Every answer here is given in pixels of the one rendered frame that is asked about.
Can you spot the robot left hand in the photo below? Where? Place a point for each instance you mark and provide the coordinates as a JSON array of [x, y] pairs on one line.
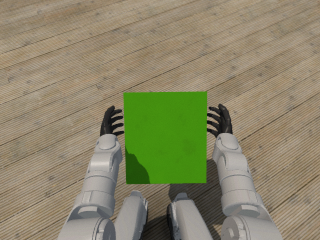
[[106, 126]]

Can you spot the right robot shin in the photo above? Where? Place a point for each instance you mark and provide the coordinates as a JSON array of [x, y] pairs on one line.
[[176, 231]]

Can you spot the carton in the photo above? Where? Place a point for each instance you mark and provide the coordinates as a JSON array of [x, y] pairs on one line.
[[165, 137]]

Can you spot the right robot foot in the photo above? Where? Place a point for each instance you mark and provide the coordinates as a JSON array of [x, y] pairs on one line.
[[169, 222]]

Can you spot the right robot upper arm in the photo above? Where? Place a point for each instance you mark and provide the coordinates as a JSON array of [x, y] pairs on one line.
[[243, 227]]

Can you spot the robot left forearm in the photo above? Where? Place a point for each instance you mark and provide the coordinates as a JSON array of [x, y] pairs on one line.
[[96, 198]]

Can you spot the robot right hand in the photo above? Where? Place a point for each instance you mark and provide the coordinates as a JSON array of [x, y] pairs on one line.
[[224, 121]]

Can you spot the left robot upper arm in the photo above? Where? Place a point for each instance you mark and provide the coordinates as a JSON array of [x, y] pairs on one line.
[[94, 228]]

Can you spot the robot right forearm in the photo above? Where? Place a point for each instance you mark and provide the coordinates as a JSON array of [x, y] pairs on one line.
[[239, 195]]

